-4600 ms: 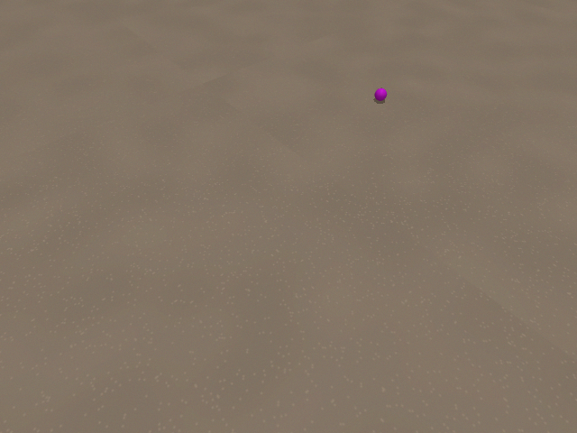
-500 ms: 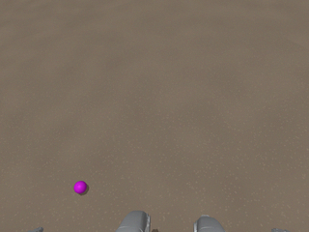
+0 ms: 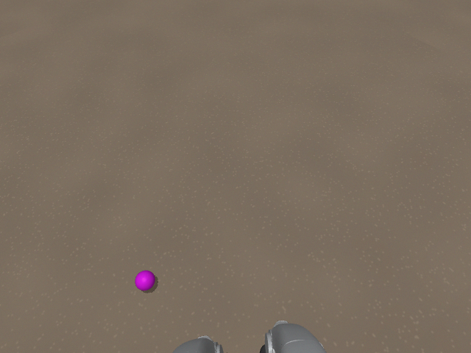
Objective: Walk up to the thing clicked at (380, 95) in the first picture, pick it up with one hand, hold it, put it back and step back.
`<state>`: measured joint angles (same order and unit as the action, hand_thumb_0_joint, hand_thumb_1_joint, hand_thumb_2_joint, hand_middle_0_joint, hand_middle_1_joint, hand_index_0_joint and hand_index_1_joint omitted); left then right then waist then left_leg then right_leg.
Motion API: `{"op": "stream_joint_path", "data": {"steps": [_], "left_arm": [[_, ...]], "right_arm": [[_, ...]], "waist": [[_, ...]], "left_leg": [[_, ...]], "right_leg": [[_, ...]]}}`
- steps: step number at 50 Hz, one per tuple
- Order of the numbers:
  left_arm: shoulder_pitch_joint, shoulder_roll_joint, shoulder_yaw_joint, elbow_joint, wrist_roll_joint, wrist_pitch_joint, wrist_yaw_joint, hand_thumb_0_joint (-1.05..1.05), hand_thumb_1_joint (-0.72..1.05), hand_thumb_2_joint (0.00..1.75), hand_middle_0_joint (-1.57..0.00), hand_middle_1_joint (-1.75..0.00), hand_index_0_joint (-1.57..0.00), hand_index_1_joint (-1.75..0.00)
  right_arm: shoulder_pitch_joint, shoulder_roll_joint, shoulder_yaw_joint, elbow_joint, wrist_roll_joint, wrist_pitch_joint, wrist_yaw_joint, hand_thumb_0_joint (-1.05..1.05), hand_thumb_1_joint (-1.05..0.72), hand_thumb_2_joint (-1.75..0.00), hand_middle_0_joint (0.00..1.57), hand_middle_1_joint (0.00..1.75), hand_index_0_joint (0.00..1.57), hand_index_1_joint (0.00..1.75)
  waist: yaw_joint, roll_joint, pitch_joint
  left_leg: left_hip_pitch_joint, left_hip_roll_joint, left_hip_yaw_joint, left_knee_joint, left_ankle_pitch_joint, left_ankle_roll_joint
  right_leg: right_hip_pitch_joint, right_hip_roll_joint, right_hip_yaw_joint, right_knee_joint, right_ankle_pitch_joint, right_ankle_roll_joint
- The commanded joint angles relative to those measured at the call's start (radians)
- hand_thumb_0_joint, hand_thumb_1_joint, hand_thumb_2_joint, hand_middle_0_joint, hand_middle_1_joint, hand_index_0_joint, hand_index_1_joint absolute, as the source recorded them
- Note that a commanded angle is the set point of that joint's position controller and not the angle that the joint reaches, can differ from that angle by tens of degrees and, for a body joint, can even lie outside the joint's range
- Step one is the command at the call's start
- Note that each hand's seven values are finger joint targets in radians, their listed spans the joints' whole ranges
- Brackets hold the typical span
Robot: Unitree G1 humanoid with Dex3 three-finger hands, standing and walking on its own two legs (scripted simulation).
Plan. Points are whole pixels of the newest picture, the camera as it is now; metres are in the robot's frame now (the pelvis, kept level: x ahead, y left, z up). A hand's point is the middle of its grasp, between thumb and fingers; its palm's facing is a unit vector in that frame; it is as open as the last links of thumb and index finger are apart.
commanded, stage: walk up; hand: left
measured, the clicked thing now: (145, 280) +0.44 +0.37 -0.70
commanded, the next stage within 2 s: none
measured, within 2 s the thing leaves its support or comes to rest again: neither
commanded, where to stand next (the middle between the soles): +0.08 +0.19 m, yaw -3 degrees
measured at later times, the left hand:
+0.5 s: hand out of the picture +0.04 +0.56 -0.14, palm faces +0.02 -0.80 -0.61, open 7.4 cm
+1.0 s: hand out of the picture +0.17 +0.45 -0.15, palm faces -0.13 -0.93 -0.35, open 7.4 cm
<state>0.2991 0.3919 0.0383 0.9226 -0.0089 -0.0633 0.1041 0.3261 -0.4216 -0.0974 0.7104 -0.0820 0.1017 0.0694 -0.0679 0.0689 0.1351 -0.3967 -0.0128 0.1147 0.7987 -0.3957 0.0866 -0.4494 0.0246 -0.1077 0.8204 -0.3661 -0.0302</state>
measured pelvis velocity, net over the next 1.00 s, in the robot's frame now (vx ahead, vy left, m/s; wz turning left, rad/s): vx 0.01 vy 0.21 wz -0.09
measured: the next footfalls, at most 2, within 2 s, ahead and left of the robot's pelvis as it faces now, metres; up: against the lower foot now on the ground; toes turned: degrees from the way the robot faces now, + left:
right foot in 0.02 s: +0.09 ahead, -0.07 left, +0.00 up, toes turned -5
left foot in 0.38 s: +0.01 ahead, +0.37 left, +0.00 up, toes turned -1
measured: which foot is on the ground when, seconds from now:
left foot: down 0.00-0.02, up 0.04-0.36, down 0.38-0.94, up 0.96-1.00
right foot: up 0.00-0.00, down 0.02-0.40, up 0.42-0.88, down 0.90-1.00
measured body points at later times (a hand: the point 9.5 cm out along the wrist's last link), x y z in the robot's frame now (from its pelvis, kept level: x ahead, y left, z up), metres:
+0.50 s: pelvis -0.03 +0.22 -0.02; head -0.02 +0.21 +0.43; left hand +0.04 +0.60 -0.10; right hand +0.03 -0.11 -0.14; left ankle -0.03 +0.37 -0.71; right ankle +0.02 +0.03 -0.66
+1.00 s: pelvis +0.01 +0.21 +0.00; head +0.07 +0.22 +0.45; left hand +0.17 +0.50 -0.12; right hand +0.01 -0.13 -0.10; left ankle -0.01 +0.36 -0.67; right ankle +0.03 +0.08 -0.71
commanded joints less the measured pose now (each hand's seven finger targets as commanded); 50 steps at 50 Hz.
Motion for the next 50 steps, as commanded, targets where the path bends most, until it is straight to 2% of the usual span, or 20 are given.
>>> {"op": "stream_joint_path", "data": {"steps": [1,3,4,8,15,17,19,20,21,22,23,26,35,40,44,45,46,47,48,50], "left_arm": [[0.274,0.395,0.131,-0.034,0.023,-0.027,0.053,0.0,0.9,0.9,-0.2,-0.3,-0.2,-0.3],[0.112,0.415,0.13,-0.102,0.027,-0.016,0.058,0.0,0.9,0.9,-0.2,-0.3,-0.2,-0.3],[0.055,0.387,0.126,-0.119,0.018,-0.021,0.057,0.0,0.9,0.9,-0.2,-0.3,-0.2,-0.3],[0.042,0.333,0.115,-0.126,0.028,-0.034,0.04,0.0,0.9,0.9,-0.2,-0.3,-0.2,-0.3],[0.007,0.392,0.142,-0.134,0.062,-0.015,0.009,0.0,0.9,0.9,-0.2,-0.3,-0.2,-0.3],[-0.077,0.398,0.142,-0.151,0.073,-0.003,-0.005,0.0,0.9,0.9,-0.2,-0.3,-0.2,-0.3],[-0.071,0.3,0.115,-0.131,0.068,0.022,-0.012,0.0,0.9,0.9,-0.2,-0.3,-0.2,-0.3],[-0.058,0.197,0.084,-0.133,0.056,0.032,-0.012,0.0,0.9,0.9,-0.2,-0.3,-0.2,-0.3],[-0.066,0.169,0.069,-0.152,0.039,0.029,-0.002,0.0,0.9,0.9,-0.2,-0.3,-0.2,-0.3],[-0.158,0.24,0.076,-0.157,0.055,0.016,0.008,0.0,0.9,0.9,-0.2,-0.3,-0.2,-0.3],[-0.179,0.292,0.079,-0.134,0.046,0.003,0.0,0.0,0.9,0.9,-0.2,-0.3,-0.2,-0.3],[-0.029,0.256,0.089,-0.015,0.008,0.013,-0.047,0.0,0.9,0.9,-0.2,-0.3,-0.2,-0.3],[-0.189,0.223,0.093,-0.11,0.048,0.074,-0.096,0.0,0.9,0.9,-0.2,-0.3,-0.2,-0.3],[-0.202,0.175,0.077,-0.126,0.033,0.073,-0.107,0.0,0.9,0.9,-0.2,-0.3,-0.2,-0.3],[-0.129,0.157,0.075,-0.075,0.02,0.057,-0.11,0.0,0.9,0.9,-0.2,-0.3,-0.2,-0.3],[-0.063,0.201,0.087,-0.05,0.02,0.048,-0.104,0.0,0.9,0.9,-0.2,-0.3,-0.2,-0.3],[-0.004,0.281,0.109,-0.032,0.027,0.044,-0.096,0.0,0.9,0.9,-0.2,-0.3,-0.2,-0.3],[-0.003,0.3,0.109,-0.051,0.015,0.042,-0.091,0.0,0.9,0.9,-0.2,-0.3,-0.2,-0.3],[-0.07,0.3,0.095,-0.063,0.01,0.044,-0.091,0.0,0.9,0.9,-0.2,-0.3,-0.2,-0.3],[-0.175,0.233,0.074,-0.074,0.015,0.057,-0.094,0.0,0.9,0.9,-0.2,-0.3,-0.2,-0.3]], "right_arm": [[-0.029,-0.104,-0.036,-0.143,0.037,-0.026,-0.018,0.0,-0.9,-0.9,0.2,0.3,0.2,0.3],[-0.004,-0.206,-0.07,-0.135,0.006,-0.005,-0.048,0.0,-0.9,-0.9,0.2,0.3,0.2,0.3],[-0.019,-0.229,-0.082,-0.119,0.008,-0.004,-0.05,0.0,-0.9,-0.9,0.2,0.3,0.2,0.3],[-0.025,-0.23,-0.092,-0.091,0.02,-0.006,-0.019,0.0,-0.9,-0.9,0.2,0.3,0.2,0.3],[-0.044,-0.202,-0.084,-0.06,0.052,-0.003,0.005,0.0,-0.9,-0.9,0.2,0.3,0.2,0.3],[0.045,-0.205,-0.089,-0.017,0.062,-0.013,-0.001,0.0,-0.9,-0.9,0.2,0.3,0.2,0.3],[0.189,-0.225,-0.103,0.08,0.047,-0.037,-0.023,0.0,-0.9,-0.9,0.2,0.3,0.2,0.3],[0.213,-0.261,-0.1,0.082,0.026,-0.048,-0.035,0.0,-0.9,-0.9,0.2,0.3,0.2,0.3],[0.07,-0.362,-0.1,0.027,0.032,-0.059,-0.039,0.0,-0.9,-0.9,0.2,0.3,0.2,0.3],[-0.073,-0.444,-0.099,0.016,0.056,-0.068,-0.045,0.0,-0.9,-0.9,0.2,0.3,0.2,0.3],[-0.186,-0.409,-0.083,-0.002,0.052,-0.079,-0.051,0.0,-0.9,-0.9,0.2,0.3,0.2,0.3],[-0.148,-0.277,-0.037,0.052,0.053,-0.13,-0.08,0.0,-0.9,-0.9,0.2,0.3,0.2,0.3],[0.125,-0.281,-0.048,0.15,0.073,-0.186,-0.148,0.0,-0.9,-0.9,0.2,0.3,0.2,0.3],[0.106,-0.263,-0.038,0.135,0.065,-0.187,-0.16,0.0,-0.9,-0.9,0.2,0.3,0.2,0.3],[0.013,-0.255,-0.017,0.111,0.078,-0.175,-0.145,0.0,-0.9,-0.9,0.2,0.3,0.2,0.3],[-0.01,-0.228,-0.004,0.099,0.089,-0.174,-0.141,0.0,-0.9,-0.9,0.2,0.3,0.2,0.3],[-0.03,-0.191,0.01,0.083,0.1,-0.175,-0.139,0.0,-0.9,-0.9,0.2,0.3,0.2,0.3],[-0.027,-0.16,0.024,0.077,0.107,-0.173,-0.143,0.0,-0.9,-0.9,0.2,0.3,0.2,0.3],[-0.07,-0.179,0.013,0.091,0.094,-0.165,-0.153,0.0,-0.9,-0.9,0.2,0.3,0.2,0.3],[-0.052,-0.179,0.013,0.135,0.093,-0.17,-0.141,0.0,-0.9,-0.9,0.2,0.3,0.2,0.3]], "waist": [[0.132,-0.265,-0.246],[0.081,-0.086,-0.216],[0.065,-0.032,-0.167],[0.054,-0.098,-0.096],[0.078,-0.359,-0.105],[0.03,-0.396,-0.143],[-0.035,-0.131,-0.17],[-0.059,0.096,-0.094],[0.002,0.251,-0.021],[0.008,0.239,0.073],[0.048,0.135,0.134],[0.092,0.059,0.062],[0.01,0.05,-0.118],[0.015,0.11,-0.166],[0.08,0.119,-0.206],[0.12,0.054,-0.255],[0.156,-0.094,-0.293],[0.159,-0.183,-0.324],[0.131,-0.2,-0.269],[0.067,-0.14,-0.165]], "left_leg": [[-0.283,0.016,-0.184,0.293,-0.12,-0.074],[-0.35,0.055,-0.317,0.508,-0.229,-0.09],[-0.329,0.064,-0.348,0.561,-0.192,-0.085],[-0.238,0.015,-0.333,0.596,-0.042,-0.1],[-0.094,0.081,-0.137,0.223,-0.129,-0.111],[0.077,0.083,-0.074,0.038,-0.143,-0.094],[0.29,0.005,-0.043,-0.156,-0.077,-0.098],[0.208,0.09,-0.29,-0.283,-0.291,-0.052],[0.008,0.304,-0.724,-0.491,-0.486,0.021],[-0.16,0.428,-0.947,-0.656,-0.612,0.14],[-0.226,0.439,-0.92,-0.613,-0.55,0.185],[-0.008,0.251,-0.52,-0.377,-0.162,0.047],[0.401,0.331,-0.474,-0.19,0.798,0.085],[0.423,0.298,-0.385,-0.151,0.846,0.099],[0.245,0.197,-0.206,-0.027,0.856,0.026],[0.149,0.167,-0.17,0.079,0.779,-0.015],[-0.043,0.098,-0.14,0.26,0.563,-0.067],[-0.151,0.009,-0.089,0.375,0.087,-0.088],[-0.107,0.037,-0.126,0.322,-0.272,-0.08],[-0.024,0.065,-0.149,0.152,-0.304,-0.075]], "right_leg": [[0.557,-0.355,0.579,-0.348,0.349,-0.083],[0.391,-0.567,0.762,-0.394,0.275,-0.295],[0.289,-0.537,0.7,-0.408,0.225,-0.299],[0.107,-0.347,0.378,-0.335,0.196,-0.2],[0.019,-0.232,0.215,-0.32,-0.19,-0.153],[-0.042,-0.234,0.217,-0.279,-0.215,-0.123],[-0.191,-0.145,0.119,0.086,-0.254,-0.06],[-0.343,-0.042,0.09,0.362,-0.274,-0.029],[-0.444,0.023,0.139,0.493,-0.274,-0.006],[-0.373,-0.04,0.236,0.479,-0.217,-0.023],[-0.325,-0.089,0.234,0.451,-0.159,-0.003],[-0.262,-0.082,0.236,0.33,-0.021,0.001],[-0.264,-0.061,0.211,0.22,-0.109,-0.008],[-0.187,-0.061,0.136,0.083,-0.107,-0.014],[0.15,-0.007,0.048,-0.237,0.103,-0.032],[0.313,-0.038,0.097,-0.269,0.314,-0.054],[0.472,-0.16,0.316,-0.242,0.531,-0.132],[0.511,-0.34,0.56,-0.268,0.652,-0.272],[0.383,-0.413,0.616,-0.28,0.703,-0.337],[0.231,-0.296,0.387,-0.247,0.647,-0.239]]}}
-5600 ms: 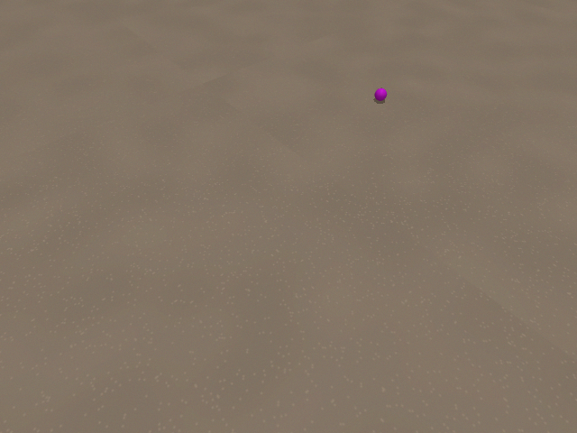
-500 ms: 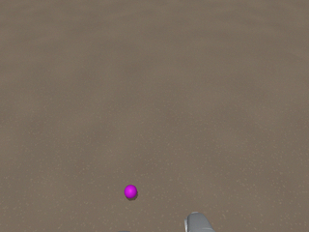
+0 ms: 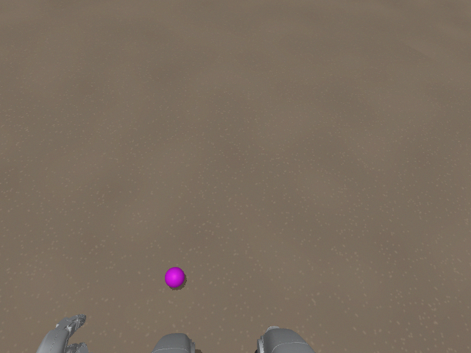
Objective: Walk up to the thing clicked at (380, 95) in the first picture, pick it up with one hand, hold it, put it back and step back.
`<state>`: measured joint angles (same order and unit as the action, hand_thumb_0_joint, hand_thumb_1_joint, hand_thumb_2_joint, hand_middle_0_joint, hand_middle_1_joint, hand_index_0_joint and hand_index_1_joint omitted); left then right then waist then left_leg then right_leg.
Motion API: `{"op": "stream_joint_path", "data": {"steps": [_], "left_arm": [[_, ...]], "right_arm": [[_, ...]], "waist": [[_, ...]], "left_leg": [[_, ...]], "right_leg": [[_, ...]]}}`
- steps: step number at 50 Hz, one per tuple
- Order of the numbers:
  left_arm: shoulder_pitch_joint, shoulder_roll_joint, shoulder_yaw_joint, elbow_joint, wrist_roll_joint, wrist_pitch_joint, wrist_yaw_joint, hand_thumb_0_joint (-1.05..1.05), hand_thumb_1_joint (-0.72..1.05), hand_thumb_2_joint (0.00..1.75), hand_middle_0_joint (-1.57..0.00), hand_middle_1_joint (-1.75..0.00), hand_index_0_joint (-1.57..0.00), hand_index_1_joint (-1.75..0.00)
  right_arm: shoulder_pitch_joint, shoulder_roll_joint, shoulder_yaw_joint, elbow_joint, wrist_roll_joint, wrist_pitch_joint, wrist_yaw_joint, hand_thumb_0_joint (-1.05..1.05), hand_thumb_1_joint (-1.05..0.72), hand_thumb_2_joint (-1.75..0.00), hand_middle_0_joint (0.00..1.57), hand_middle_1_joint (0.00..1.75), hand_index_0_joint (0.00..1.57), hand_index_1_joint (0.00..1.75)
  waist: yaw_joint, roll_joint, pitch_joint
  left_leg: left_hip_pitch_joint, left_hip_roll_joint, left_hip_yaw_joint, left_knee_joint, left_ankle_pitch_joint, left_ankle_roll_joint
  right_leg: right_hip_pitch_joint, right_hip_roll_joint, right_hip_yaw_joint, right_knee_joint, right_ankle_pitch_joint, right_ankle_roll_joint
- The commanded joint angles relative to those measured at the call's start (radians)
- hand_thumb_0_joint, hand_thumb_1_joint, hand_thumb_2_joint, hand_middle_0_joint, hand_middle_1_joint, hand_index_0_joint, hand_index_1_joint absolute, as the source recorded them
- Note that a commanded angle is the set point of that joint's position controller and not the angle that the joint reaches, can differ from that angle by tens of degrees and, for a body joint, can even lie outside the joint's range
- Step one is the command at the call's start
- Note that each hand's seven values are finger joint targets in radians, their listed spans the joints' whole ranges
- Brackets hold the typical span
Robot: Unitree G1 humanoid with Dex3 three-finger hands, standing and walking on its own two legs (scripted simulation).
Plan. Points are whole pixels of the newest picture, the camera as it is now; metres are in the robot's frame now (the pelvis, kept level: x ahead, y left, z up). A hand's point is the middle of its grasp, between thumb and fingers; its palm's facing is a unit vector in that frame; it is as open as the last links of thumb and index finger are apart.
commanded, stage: walk up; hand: left
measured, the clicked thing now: (174, 277) +0.42 +0.20 -0.71
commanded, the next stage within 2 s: stand in 1.82 s
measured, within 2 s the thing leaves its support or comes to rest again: neither
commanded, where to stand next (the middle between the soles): +0.07 -0.02 m, yaw +2 degrees
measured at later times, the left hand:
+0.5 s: hand out of the picture +0.08 +0.23 -0.13, palm faces -0.03 -0.93 -0.36, open 7.4 cm
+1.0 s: hand out of the picture +0.08 +0.26 -0.13, palm faces +0.00 -0.95 -0.31, open 7.4 cm
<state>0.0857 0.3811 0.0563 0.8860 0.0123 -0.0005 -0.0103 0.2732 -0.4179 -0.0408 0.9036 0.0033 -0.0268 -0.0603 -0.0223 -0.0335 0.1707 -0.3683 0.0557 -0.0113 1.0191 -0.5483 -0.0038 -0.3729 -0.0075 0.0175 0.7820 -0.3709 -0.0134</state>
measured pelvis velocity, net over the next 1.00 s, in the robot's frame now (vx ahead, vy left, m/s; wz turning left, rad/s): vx -0.01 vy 0.00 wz -0.01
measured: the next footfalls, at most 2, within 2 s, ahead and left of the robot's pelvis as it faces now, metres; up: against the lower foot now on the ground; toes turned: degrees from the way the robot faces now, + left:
left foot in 0.12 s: +0.07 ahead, +0.14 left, +0.00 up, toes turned +1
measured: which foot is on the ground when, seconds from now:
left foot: up 0.00-0.10, down 0.12-1.00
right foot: down 0.00-1.00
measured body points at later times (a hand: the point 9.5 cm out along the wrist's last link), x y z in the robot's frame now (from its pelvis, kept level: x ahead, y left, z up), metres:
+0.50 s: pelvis -0.01 -0.02 +0.02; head +0.02 -0.04 +0.46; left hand +0.08 +0.28 -0.10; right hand +0.07 -0.34 -0.12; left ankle +0.03 +0.14 -0.71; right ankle +0.02 -0.13 -0.71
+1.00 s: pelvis -0.01 +0.00 +0.03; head +0.01 +0.01 +0.48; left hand +0.08 +0.31 -0.10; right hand +0.08 -0.30 -0.09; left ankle +0.03 +0.14 -0.71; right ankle +0.02 -0.13 -0.71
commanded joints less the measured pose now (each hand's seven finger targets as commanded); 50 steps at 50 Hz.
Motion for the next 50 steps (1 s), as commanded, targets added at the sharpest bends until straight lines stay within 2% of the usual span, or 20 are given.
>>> {"op": "stream_joint_path", "data": {"steps": [1,3,5,6,7,8,9,10,11,12,13,14,15,16,19,23,27,35,42,50], "left_arm": [[-0.005,0.236,0.049,-0.045,-0.003,-0.005,0.022,0.0,0.9,0.9,-0.2,-0.3,-0.2,-0.3],[-0.033,0.224,0.04,-0.047,0.0,-0.002,0.026,0.0,0.9,0.9,-0.2,-0.3,-0.2,-0.3],[-0.061,0.23,0.036,-0.052,-0.01,0.007,0.02,0.0,0.9,0.9,-0.2,-0.3,-0.2,-0.3],[-0.078,0.212,0.032,-0.059,-0.014,0.012,0.017,0.0,0.9,0.9,-0.2,-0.3,-0.2,-0.3],[-0.035,0.174,0.026,-0.046,-0.021,0.022,0.013,0.0,0.9,0.9,-0.2,-0.3,-0.2,-0.3],[-0.026,0.216,0.042,-0.025,-0.019,0.029,0.018,0.0,0.9,0.9,-0.2,-0.3,-0.2,-0.3],[0.002,0.215,0.046,0.001,-0.012,0.028,0.017,0.0,0.9,0.9,-0.2,-0.3,-0.2,-0.3],[0.029,0.208,0.049,0.019,-0.007,0.018,0.011,0.0,0.9,0.9,-0.2,-0.3,-0.2,-0.3],[0.033,0.212,0.052,0.034,-0.007,0.007,0.006,0.0,0.9,0.9,-0.2,-0.3,-0.2,-0.3],[0.02,0.233,0.055,0.031,-0.004,-0.002,0.002,0.0,0.9,0.9,-0.2,-0.3,-0.2,-0.3],[-0.012,0.253,0.054,0.021,-0.004,-0.008,0.001,0.0,0.9,0.9,-0.2,-0.3,-0.2,-0.3],[-0.053,0.276,0.053,0.015,-0.007,-0.009,0.002,0.0,0.9,0.9,-0.2,-0.3,-0.2,-0.3],[-0.084,0.261,0.046,0.011,-0.007,-0.008,0.002,0.0,0.9,0.9,-0.2,-0.3,-0.2,-0.3],[-0.093,0.237,0.039,0.013,-0.009,-0.005,0.003,0.0,0.9,0.9,-0.2,-0.3,-0.2,-0.3],[-0.087,0.217,0.033,0.027,-0.005,-0.006,0.004,0.0,0.9,0.9,-0.2,-0.3,-0.2,-0.3],[-0.093,0.226,0.033,0.048,-0.001,-0.002,0.005,0.0,0.9,0.9,-0.2,-0.3,-0.2,-0.3],[-0.095,0.205,0.029,0.066,-0.005,0.003,0.001,0.0,0.9,0.9,-0.2,-0.3,-0.2,-0.3],[-0.081,0.192,0.034,0.103,-0.006,0.011,-0.009,0.0,0.9,0.9,-0.2,-0.3,-0.2,-0.3],[-0.051,0.168,0.023,0.136,-0.009,0.01,-0.014,0.0,0.9,0.9,-0.2,-0.3,-0.2,-0.3],[-0.039,0.171,0.012,0.16,-0.011,0.005,-0.012,0.0,0.9,0.9,-0.2,-0.3,-0.2,-0.3]], "right_arm": [[0.033,-0.183,-0.039,-0.038,0.009,-0.044,0.0,0.0,-0.9,-0.9,0.2,0.3,0.2,0.3],[0.079,-0.169,-0.039,0.007,0.01,-0.043,0.008,0.0,-0.9,-0.9,0.2,0.3,0.2,0.3],[0.091,-0.179,-0.044,0.023,-0.002,-0.041,0.006,0.0,-0.9,-0.9,0.2,0.3,0.2,0.3],[0.081,-0.218,-0.053,0.019,-0.014,-0.042,0.001,0.0,-0.9,-0.9,0.2,0.3,0.2,0.3],[0.008,-0.269,-0.056,-0.005,-0.022,-0.048,0.001,0.0,-0.9,-0.9,0.2,0.3,0.2,0.3],[-0.073,-0.314,-0.061,-0.022,-0.009,-0.045,0.007,0.0,-0.9,-0.9,0.2,0.3,0.2,0.3],[-0.159,-0.315,-0.064,-0.029,-0.017,-0.043,0.01,0.0,-0.9,-0.9,0.2,0.3,0.2,0.3],[-0.189,-0.282,-0.05,-0.025,-0.019,-0.042,0.01,0.0,-0.9,-0.9,0.2,0.3,0.2,0.3],[-0.186,-0.252,-0.039,-0.018,-0.016,-0.037,0.015,0.0,-0.9,-0.9,0.2,0.3,0.2,0.3],[-0.174,-0.22,-0.034,-0.016,-0.008,-0.032,0.017,0.0,-0.9,-0.9,0.2,0.3,0.2,0.3],[-0.151,-0.189,-0.027,-0.008,-0.004,-0.029,0.018,0.0,-0.9,-0.9,0.2,0.3,0.2,0.3],[-0.121,-0.179,-0.026,0.012,-0.005,-0.024,0.018,0.0,-0.9,-0.9,0.2,0.3,0.2,0.3],[-0.106,-0.177,-0.025,0.035,-0.004,-0.024,0.023,0.0,-0.9,-0.9,0.2,0.3,0.2,0.3],[-0.115,-0.181,-0.027,0.045,-0.008,-0.026,0.028,0.0,-0.9,-0.9,0.2,0.3,0.2,0.3],[-0.137,-0.182,-0.022,0.058,-0.005,-0.029,0.033,0.0,-0.9,-0.9,0.2,0.3,0.2,0.3],[-0.162,-0.16,-0.01,0.077,-0.008,-0.015,0.037,0.0,-0.9,-0.9,0.2,0.3,0.2,0.3],[-0.173,-0.17,-0.011,0.104,-0.015,-0.018,0.041,0.0,-0.9,-0.9,0.2,0.3,0.2,0.3],[-0.201,-0.183,-0.013,0.132,-0.021,-0.018,0.045,0.0,-0.9,-0.9,0.2,0.3,0.2,0.3],[-0.227,-0.187,-0.011,0.14,-0.021,-0.029,0.043,0.0,-0.9,-0.9,0.2,0.3,0.2,0.3],[-0.243,-0.174,-0.012,0.136,-0.012,-0.029,0.042,0.0,-0.9,-0.9,0.2,0.3,0.2,0.3]], "waist": [[-0.004,-0.052,-0.173],[-0.017,-0.08,-0.154],[-0.031,-0.085,-0.184],[-0.039,-0.04,-0.187],[0.001,0.033,-0.172],[0.019,0.1,-0.145],[0.05,0.118,-0.113],[0.075,0.094,-0.127],[0.077,0.055,-0.15],[0.051,-0.001,-0.147],[0.026,-0.041,-0.157],[0.009,-0.071,-0.171],[-0.01,-0.05,-0.181],[-0.01,-0.036,-0.184],[0.011,-0.067,-0.249],[0.017,-0.109,-0.216],[0.016,-0.054,-0.219],[0.031,0.036,-0.155],[0.04,0.087,-0.174],[0.032,0.059,-0.213]], "left_leg": [[-0.031,-0.009,0.015,-0.121,-0.038,0.024],[0.076,-0.033,0.076,-0.309,0.22,0.021],[0.184,-0.018,0.038,-0.428,0.45,0.032],[0.191,0.072,-0.109,-0.483,0.469,0.064],[0.117,0.214,-0.341,-0.583,0.359,0.139],[-0.02,0.325,-0.409,-0.619,0.327,0.243],[-0.117,0.328,-0.415,-0.613,0.278,0.249],[-0.124,0.251,-0.289,-0.55,0.297,0.187],[-0.087,0.146,-0.149,-0.482,0.334,0.112],[-0.042,0.045,-0.056,-0.374,0.344,0.06],[-0.009,-0.021,0.006,-0.294,0.288,0.026],[0.034,-0.035,0.018,-0.296,0.181,0.021],[0.108,-0.025,0.003,-0.358,0.206,0.02],[0.144,-0.013,-0.012,-0.404,0.256,0.026],[0.144,0.027,-0.048,-0.442,0.379,0.05],[0.149,-0.001,-0.014,-0.469,0.315,0.029],[0.184,0.029,-0.048,-0.538,0.333,0.039],[0.123,0.052,-0.086,-0.637,0.201,0.036],[0.102,0.096,-0.134,-0.723,0.203,0.039],[0.178,0.09,-0.094,-0.697,0.379,0.032]], "right_leg": [[0.117,-0.204,0.18,-0.179,0.615,-0.215],[0.03,-0.142,0.133,-0.136,0.52,-0.169],[-0.026,-0.109,0.121,-0.073,0.414,-0.117],[-0.076,-0.081,0.107,-0.013,0.325,-0.082],[-0.083,-0.018,0.092,0.046,0.159,-0.037],[0.018,-0.006,0.026,0.122,-0.107,-0.026],[0.099,-0.042,0.046,0.11,-0.098,-0.028],[0.157,-0.044,0.051,-0.026,-0.059,-0.042],[0.162,-0.051,0.084,-0.146,0.107,-0.064],[0.1,-0.1,0.202,-0.226,0.199,-0.1],[0.076,-0.166,0.298,-0.292,0.242,-0.138],[0.027,-0.226,0.353,-0.327,0.214,-0.174],[-0.001,-0.215,0.33,-0.314,0.221,-0.167],[-0.012,-0.181,0.276,-0.302,0.226,-0.128],[0.086,-0.12,0.177,-0.28,0.24,-0.068],[0.083,-0.142,0.198,-0.358,0.164,-0.072],[0.069,-0.126,0.173,-0.381,0.096,-0.047],[0.082,-0.094,0.141,-0.419,-0.044,-0.043],[0.163,-0.071,0.095,-0.383,0.111,-0.03],[0.197,-0.091,0.094,-0.415,0.243,-0.019]]}}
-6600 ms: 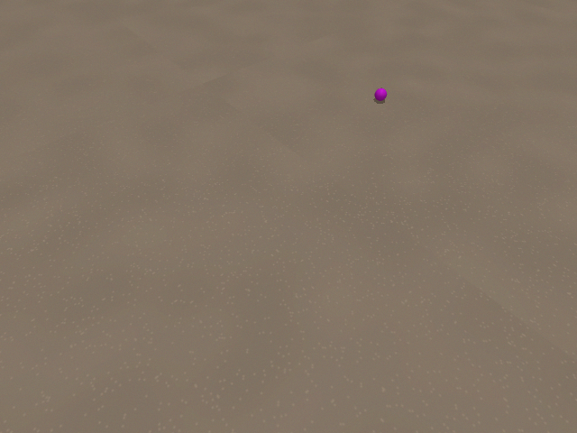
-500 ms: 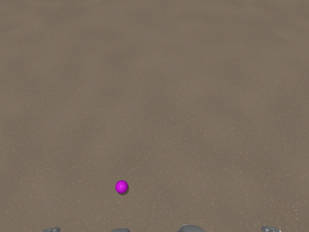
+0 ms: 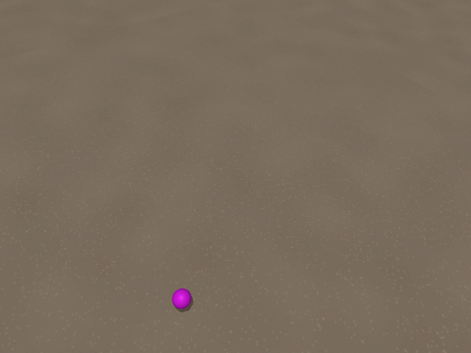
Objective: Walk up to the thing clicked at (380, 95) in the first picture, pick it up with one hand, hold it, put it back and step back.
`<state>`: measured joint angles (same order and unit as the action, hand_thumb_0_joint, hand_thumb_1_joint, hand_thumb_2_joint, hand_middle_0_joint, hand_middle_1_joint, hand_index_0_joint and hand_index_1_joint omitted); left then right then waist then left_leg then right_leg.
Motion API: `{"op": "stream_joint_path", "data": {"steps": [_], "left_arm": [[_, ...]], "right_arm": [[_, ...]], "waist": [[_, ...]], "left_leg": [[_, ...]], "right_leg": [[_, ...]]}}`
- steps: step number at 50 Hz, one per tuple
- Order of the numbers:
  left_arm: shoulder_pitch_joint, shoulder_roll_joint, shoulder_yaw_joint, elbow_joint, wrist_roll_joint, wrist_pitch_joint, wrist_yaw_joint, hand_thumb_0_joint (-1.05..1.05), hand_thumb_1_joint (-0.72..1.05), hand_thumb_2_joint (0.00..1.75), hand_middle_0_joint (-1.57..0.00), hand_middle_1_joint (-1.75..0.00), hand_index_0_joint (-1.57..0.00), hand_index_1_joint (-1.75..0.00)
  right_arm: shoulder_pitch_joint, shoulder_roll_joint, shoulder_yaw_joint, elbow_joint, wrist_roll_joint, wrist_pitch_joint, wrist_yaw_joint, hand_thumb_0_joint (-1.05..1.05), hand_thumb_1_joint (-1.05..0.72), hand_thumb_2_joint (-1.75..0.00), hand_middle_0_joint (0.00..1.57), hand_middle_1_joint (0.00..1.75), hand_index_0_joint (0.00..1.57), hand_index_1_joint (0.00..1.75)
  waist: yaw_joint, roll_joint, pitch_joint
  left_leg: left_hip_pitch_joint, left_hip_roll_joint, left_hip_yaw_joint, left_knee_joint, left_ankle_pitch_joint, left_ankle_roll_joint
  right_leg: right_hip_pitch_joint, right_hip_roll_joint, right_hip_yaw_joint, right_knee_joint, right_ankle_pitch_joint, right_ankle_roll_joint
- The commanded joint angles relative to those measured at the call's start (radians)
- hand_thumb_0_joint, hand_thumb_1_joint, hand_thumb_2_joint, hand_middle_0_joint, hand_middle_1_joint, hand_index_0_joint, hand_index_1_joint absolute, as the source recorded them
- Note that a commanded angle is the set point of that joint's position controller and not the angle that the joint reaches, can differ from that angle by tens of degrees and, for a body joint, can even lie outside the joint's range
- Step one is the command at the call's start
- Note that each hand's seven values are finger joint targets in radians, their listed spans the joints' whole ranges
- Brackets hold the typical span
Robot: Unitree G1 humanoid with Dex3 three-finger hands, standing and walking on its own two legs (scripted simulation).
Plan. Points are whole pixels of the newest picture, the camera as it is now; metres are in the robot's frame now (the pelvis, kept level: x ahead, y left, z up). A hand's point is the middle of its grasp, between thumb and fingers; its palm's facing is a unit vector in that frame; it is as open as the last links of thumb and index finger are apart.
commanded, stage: walk up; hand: left
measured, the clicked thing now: (181, 298) +0.42 +0.20 -0.74
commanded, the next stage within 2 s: stand in 0.82 s
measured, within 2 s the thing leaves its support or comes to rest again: neither
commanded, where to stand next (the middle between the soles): +0.07 -0.02 m, yaw +2 degrees
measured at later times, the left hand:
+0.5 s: hand out of the picture +0.09 +0.24 -0.16, palm faces +0.00 -0.95 -0.31, open 7.4 cm
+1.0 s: hand out of the picture +0.09 +0.25 -0.15, palm faces -0.01 -0.94 -0.33, open 7.4 cm
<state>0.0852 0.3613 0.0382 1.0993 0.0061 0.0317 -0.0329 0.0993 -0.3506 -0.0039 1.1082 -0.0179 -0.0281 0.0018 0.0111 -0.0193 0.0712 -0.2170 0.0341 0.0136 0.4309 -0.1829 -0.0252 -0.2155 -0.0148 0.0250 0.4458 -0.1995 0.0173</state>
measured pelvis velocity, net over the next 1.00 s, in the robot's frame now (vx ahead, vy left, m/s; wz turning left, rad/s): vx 0.02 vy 0.00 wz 0.00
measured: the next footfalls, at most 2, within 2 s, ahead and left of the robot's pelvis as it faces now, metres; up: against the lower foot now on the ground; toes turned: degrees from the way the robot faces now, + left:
none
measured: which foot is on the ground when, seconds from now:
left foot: down 0.00-1.00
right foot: down 0.00-1.00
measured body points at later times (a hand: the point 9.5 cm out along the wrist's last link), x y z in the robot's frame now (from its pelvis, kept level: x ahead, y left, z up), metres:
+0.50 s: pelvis +0.01 +0.00 +0.00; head +0.03 +0.00 +0.45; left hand +0.09 +0.29 -0.13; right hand +0.11 -0.31 -0.12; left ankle +0.03 +0.14 -0.74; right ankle +0.03 -0.13 -0.74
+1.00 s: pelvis +0.02 +0.00 +0.01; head +0.03 -0.01 +0.45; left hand +0.10 +0.30 -0.13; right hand +0.09 -0.30 -0.13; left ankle +0.03 +0.14 -0.74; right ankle +0.03 -0.13 -0.74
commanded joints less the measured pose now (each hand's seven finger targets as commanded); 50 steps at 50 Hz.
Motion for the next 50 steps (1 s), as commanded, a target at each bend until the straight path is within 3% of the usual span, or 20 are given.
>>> {"op": "stream_joint_path", "data": {"steps": [1,6,24,29,37,40,42,45,50], "left_arm": [[-0.044,0.193,0.03,-0.054,-0.004,-0.028,0.011,0.0,0.9,0.9,-0.2,-0.3,-0.2,-0.3],[-0.034,0.192,0.026,-0.044,-0.004,-0.031,0.016,0.0,0.9,0.9,-0.2,-0.3,-0.2,-0.3],[-0.044,0.201,0.037,-0.051,0.004,-0.031,0.018,0.0,0.9,0.9,-0.2,-0.3,-0.2,-0.3],[-0.032,0.196,0.038,-0.054,0.005,-0.029,0.018,0.0,0.9,0.9,-0.2,-0.3,-0.2,-0.3],[-0.038,0.196,0.038,-0.061,0.006,-0.027,0.018,0.0,0.9,0.9,-0.2,-0.3,-0.2,-0.3],[-0.039,0.193,0.038,-0.063,0.003,-0.026,0.018,0.0,0.9,0.9,-0.2,-0.3,-0.2,-0.3],[-0.034,0.194,0.024,-0.045,0.002,-0.044,0.021,0.0,0.9,0.9,-0.2,-0.3,-0.2,-0.3],[-0.042,0.212,0.025,-0.039,0.007,-0.051,0.026,0.0,0.9,0.9,-0.2,-0.3,-0.2,-0.3],[-0.033,0.2,0.016,-0.034,0.001,-0.065,0.03,0.0,0.9,0.9,-0.2,-0.3,-0.2,-0.3]], "right_arm": [[-0.059,-0.242,-0.049,-0.064,0.01,-0.027,-0.02,0.0,-0.9,-0.9,0.2,0.3,0.2,0.3],[-0.069,-0.232,-0.05,-0.065,0.016,-0.023,-0.02,0.0,-0.9,-0.9,0.2,0.3,0.2,0.3],[-0.079,-0.225,-0.046,-0.056,0.012,-0.013,-0.014,0.0,-0.9,-0.9,0.2,0.3,0.2,0.3],[-0.07,-0.23,-0.05,-0.055,0.011,-0.015,-0.017,0.0,-0.9,-0.9,0.2,0.3,0.2,0.3],[-0.053,-0.231,-0.047,-0.054,0.012,-0.013,-0.016,0.0,-0.9,-0.9,0.2,0.3,0.2,0.3],[-0.054,-0.232,-0.048,-0.053,0.012,-0.012,-0.017,0.0,-0.9,-0.9,0.2,0.3,0.2,0.3],[-0.067,-0.216,-0.039,-0.04,0.002,-0.004,-0.006,0.0,-0.9,-0.9,0.2,0.3,0.2,0.3],[-0.044,-0.213,-0.039,-0.035,0.003,0.0,0.0,0.0,-0.9,-0.9,0.2,0.3,0.2,0.3],[-0.039,-0.216,-0.036,-0.032,0.002,-0.008,0.0,0.0,-0.9,-0.9,0.2,0.3,0.2,0.3]], "waist": [[-0.007,0.03,-0.123],[-0.008,-0.001,-0.144],[-0.009,0.017,-0.103],[-0.008,0.034,-0.122],[-0.012,0.009,-0.122],[-0.012,0.006,-0.103],[-0.01,0.04,-0.108],[-0.019,0.004,-0.066],[-0.018,-0.001,-0.095]], "left_leg": [[0.033,0.113,-0.117,-0.106,0.03,0.054],[0.083,0.109,-0.092,-0.085,0.129,0.055],[0.052,0.093,-0.085,-0.119,0.002,0.046],[0.048,0.102,-0.09,-0.121,0.057,0.051],[0.048,0.101,-0.089,-0.116,0.043,0.052],[0.045,0.096,-0.089,-0.119,0.034,0.052],[0.048,0.094,-0.102,-0.153,-0.106,0.042],[0.052,0.084,-0.101,-0.149,-0.108,0.042],[0.091,0.099,-0.098,-0.143,0.045,0.045]], "right_leg": [[0.053,-0.087,0.087,-0.08,0.091,-0.047],[0.056,-0.096,0.085,-0.096,0.152,-0.042],[0.043,-0.096,0.098,-0.127,0.064,-0.047],[0.075,-0.088,0.082,-0.109,0.098,-0.05],[0.078,-0.093,0.087,-0.115,0.102,-0.048],[0.057,-0.089,0.089,-0.12,0.079,-0.049],[0.05,-0.103,0.103,-0.176,-0.079,-0.044],[0.007,-0.104,0.112,-0.199,-0.134,-0.043],[0.048,-0.11,0.093,-0.176,0.057,-0.037]]}}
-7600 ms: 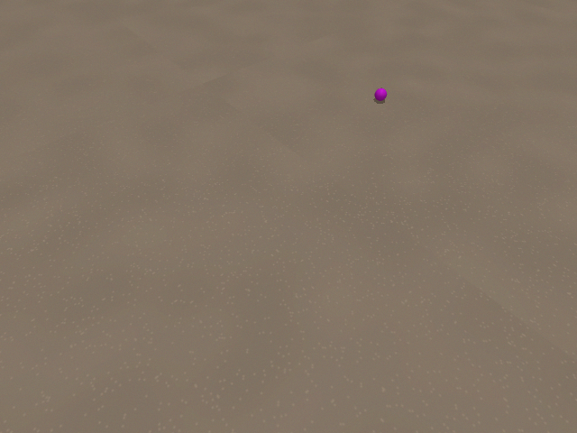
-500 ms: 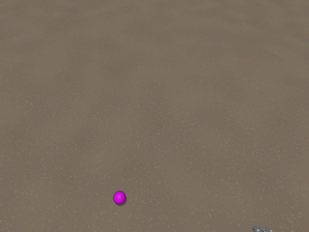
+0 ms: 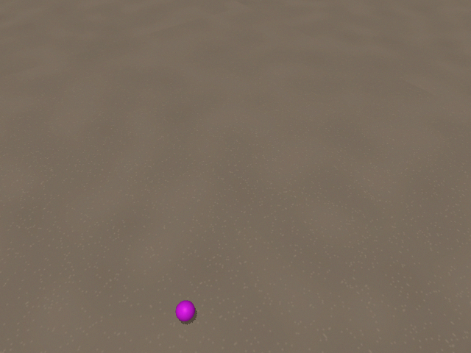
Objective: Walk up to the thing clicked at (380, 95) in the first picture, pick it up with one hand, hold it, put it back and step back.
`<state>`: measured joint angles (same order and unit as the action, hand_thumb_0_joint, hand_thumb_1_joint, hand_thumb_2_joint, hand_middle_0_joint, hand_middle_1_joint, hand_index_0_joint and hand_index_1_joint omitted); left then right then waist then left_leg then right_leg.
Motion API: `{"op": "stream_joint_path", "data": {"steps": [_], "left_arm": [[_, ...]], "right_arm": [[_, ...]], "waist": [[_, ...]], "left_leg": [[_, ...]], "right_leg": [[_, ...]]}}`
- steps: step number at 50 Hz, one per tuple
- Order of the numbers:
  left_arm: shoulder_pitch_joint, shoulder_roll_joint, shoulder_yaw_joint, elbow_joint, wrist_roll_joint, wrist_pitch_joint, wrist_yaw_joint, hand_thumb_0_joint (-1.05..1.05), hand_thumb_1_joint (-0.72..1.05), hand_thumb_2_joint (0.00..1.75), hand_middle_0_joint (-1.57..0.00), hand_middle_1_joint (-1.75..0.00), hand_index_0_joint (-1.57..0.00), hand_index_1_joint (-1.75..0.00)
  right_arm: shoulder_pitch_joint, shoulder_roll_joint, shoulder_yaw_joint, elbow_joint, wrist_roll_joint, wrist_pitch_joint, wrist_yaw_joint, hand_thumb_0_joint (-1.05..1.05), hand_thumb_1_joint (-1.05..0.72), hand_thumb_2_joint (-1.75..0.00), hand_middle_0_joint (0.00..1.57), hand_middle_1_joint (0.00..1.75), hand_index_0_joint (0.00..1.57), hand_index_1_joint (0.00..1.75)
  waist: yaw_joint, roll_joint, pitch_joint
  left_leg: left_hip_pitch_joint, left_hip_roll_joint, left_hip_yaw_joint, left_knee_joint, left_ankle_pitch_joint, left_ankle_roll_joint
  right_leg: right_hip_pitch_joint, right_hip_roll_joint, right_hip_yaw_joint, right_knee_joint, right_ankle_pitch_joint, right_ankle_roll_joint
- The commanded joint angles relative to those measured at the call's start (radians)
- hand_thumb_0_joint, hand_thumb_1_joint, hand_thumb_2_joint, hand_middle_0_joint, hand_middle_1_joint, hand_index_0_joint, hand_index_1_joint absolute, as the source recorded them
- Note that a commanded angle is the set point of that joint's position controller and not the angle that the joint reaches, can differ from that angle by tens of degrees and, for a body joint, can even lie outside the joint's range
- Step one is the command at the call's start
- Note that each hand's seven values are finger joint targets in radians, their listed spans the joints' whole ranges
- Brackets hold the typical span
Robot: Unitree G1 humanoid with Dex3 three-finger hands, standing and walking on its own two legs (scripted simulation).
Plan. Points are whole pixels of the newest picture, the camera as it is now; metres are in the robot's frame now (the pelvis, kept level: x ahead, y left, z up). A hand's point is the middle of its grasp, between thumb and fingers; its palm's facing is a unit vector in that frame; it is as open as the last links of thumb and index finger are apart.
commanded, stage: stand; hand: left
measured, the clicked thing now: (185, 310) +0.41 +0.20 -0.74
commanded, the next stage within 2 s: none
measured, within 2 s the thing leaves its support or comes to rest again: neither
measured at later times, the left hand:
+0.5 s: hand out of the picture +0.10 +0.26 -0.15, palm faces -0.02 -0.94 -0.34, open 7.4 cm
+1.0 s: hand out of the picture +0.10 +0.26 -0.15, palm faces -0.01 -0.94 -0.35, open 7.4 cm
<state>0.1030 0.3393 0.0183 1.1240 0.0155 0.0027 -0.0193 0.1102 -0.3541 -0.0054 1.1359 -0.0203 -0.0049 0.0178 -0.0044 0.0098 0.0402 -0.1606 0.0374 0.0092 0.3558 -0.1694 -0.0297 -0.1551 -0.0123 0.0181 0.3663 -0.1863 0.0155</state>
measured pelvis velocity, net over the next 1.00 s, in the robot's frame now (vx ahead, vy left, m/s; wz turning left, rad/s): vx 0.03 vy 0.01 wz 0.01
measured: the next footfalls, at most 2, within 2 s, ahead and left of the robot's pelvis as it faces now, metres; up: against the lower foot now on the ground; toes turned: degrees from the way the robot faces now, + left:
none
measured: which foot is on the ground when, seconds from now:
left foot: down 0.00-1.00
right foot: down 0.00-1.00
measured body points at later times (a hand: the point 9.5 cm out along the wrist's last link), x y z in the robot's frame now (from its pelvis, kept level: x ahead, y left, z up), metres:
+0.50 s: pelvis +0.02 +0.01 +0.00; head +0.04 +0.00 +0.45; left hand +0.10 +0.31 -0.13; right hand +0.11 -0.30 -0.13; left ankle +0.02 +0.14 -0.75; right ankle +0.01 -0.13 -0.75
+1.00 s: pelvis +0.03 +0.01 +0.00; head +0.04 +0.00 +0.45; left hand +0.10 +0.31 -0.13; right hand +0.12 -0.29 -0.13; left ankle +0.02 +0.14 -0.75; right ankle +0.01 -0.13 -0.75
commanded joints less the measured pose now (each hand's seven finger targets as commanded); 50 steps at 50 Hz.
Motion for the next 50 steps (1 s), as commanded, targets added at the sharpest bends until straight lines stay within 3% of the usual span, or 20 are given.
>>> {"op": "stream_joint_path", "data": {"steps": [1,5,14,17,22,28,34,38,42,47,50], "left_arm": [[-0.049,0.226,0.037,-0.057,-0.011,-0.037,0.018,0.0,0.9,0.9,-0.2,-0.3,-0.2,-0.3],[-0.038,0.222,0.033,-0.051,-0.012,-0.04,0.021,0.0,0.9,0.9,-0.2,-0.3,-0.2,-0.3],[-0.041,0.227,0.031,-0.042,-0.01,-0.033,0.024,0.0,0.9,0.9,-0.2,-0.3,-0.2,-0.3],[-0.043,0.221,0.028,-0.044,-0.007,-0.036,0.026,0.0,0.9,0.9,-0.2,-0.3,-0.2,-0.3],[-0.046,0.226,0.028,-0.039,-0.009,-0.035,0.027,0.0,0.9,0.9,-0.2,-0.3,-0.2,-0.3],[-0.042,0.226,0.027,-0.042,-0.01,-0.039,0.031,0.0,0.9,0.9,-0.2,-0.3,-0.2,-0.3],[-0.041,0.223,0.027,-0.043,-0.009,-0.032,0.031,0.0,0.9,0.9,-0.2,-0.3,-0.2,-0.3],[-0.043,0.229,0.027,-0.044,-0.008,-0.035,0.032,0.0,0.9,0.9,-0.2,-0.3,-0.2,-0.3],[-0.035,0.226,0.027,-0.041,-0.007,-0.032,0.033,0.0,0.9,0.9,-0.2,-0.3,-0.2,-0.3],[-0.032,0.224,0.028,-0.047,-0.008,-0.034,0.033,0.0,0.9,0.9,-0.2,-0.3,-0.2,-0.3],[-0.034,0.226,0.028,-0.048,-0.009,-0.033,0.033,0.0,0.9,0.9,-0.2,-0.3,-0.2,-0.3]], "right_arm": [[-0.051,-0.216,-0.035,-0.058,0.007,-0.032,-0.016,0.0,-0.9,-0.9,0.2,0.3,0.2,0.3],[-0.055,-0.214,-0.034,-0.054,0.009,-0.034,-0.019,0.0,-0.9,-0.9,0.2,0.3,0.2,0.3],[-0.058,-0.21,-0.033,-0.045,0.009,-0.03,-0.022,0.0,-0.9,-0.9,0.2,0.3,0.2,0.3],[-0.068,-0.215,-0.035,-0.048,0.01,-0.029,-0.023,0.0,-0.9,-0.9,0.2,0.3,0.2,0.3],[-0.068,-0.213,-0.034,-0.044,0.011,-0.027,-0.023,0.0,-0.9,-0.9,0.2,0.3,0.2,0.3],[-0.072,-0.214,-0.037,-0.046,0.012,-0.029,-0.024,0.0,-0.9,-0.9,0.2,0.3,0.2,0.3],[-0.075,-0.213,-0.035,-0.044,0.012,-0.024,-0.025,0.0,-0.9,-0.9,0.2,0.3,0.2,0.3],[-0.075,-0.208,-0.035,-0.047,0.012,-0.027,-0.025,0.0,-0.9,-0.9,0.2,0.3,0.2,0.3],[-0.08,-0.211,-0.037,-0.049,0.015,-0.023,-0.026,0.0,-0.9,-0.9,0.2,0.3,0.2,0.3],[-0.07,-0.213,-0.037,-0.053,0.013,-0.026,-0.026,0.0,-0.9,-0.9,0.2,0.3,0.2,0.3],[-0.074,-0.211,-0.036,-0.054,0.013,-0.026,-0.026,0.0,-0.9,-0.9,0.2,0.3,0.2,0.3]], "waist": [[-0.002,-0.022,-0.068],[0.001,-0.021,-0.089],[0.0,0.003,-0.071],[0.002,0.0,-0.093],[-0.001,-0.004,-0.084],[-0.002,-0.013,-0.115],[0.001,0.005,-0.082],[0.0,-0.018,-0.095],[0.002,-0.025,-0.088],[0.002,-0.01,-0.105],[0.003,-0.013,-0.089]], "left_leg": [[0.045,0.098,-0.096,-0.068,0.069,0.047],[0.078,0.102,-0.089,-0.058,0.156,0.044],[0.059,0.098,-0.086,-0.087,0.112,0.034],[0.079,0.106,-0.083,-0.069,0.184,0.04],[0.074,0.098,-0.081,-0.078,0.15,0.038],[0.11,0.104,-0.075,-0.054,0.275,0.038],[0.084,0.097,-0.073,-0.075,0.187,0.036],[0.107,0.107,-0.079,-0.067,0.255,0.039],[0.111,0.1,-0.077,-0.074,0.205,0.037],[0.109,0.101,-0.068,-0.061,0.259,0.042],[0.112,0.1,-0.071,-0.069,0.239,0.039]], "right_leg": [[0.004,-0.112,0.094,-0.086,0.085,-0.034],[0.026,-0.114,0.079,-0.078,0.171,-0.028],[0.037,-0.112,0.073,-0.084,0.122,-0.026],[0.054,-0.119,0.07,-0.08,0.183,-0.025],[0.055,-0.118,0.069,-0.089,0.164,-0.022],[0.085,-0.124,0.062,-0.072,0.281,-0.026],[0.068,-0.12,0.063,-0.09,0.194,-0.025],[0.078,-0.122,0.057,-0.08,0.24,-0.026],[0.062,-0.117,0.052,-0.086,0.206,-0.025],[0.091,-0.126,0.058,-0.08,0.268,-0.028],[0.073,-0.122,0.056,-0.084,0.239,-0.027]]}}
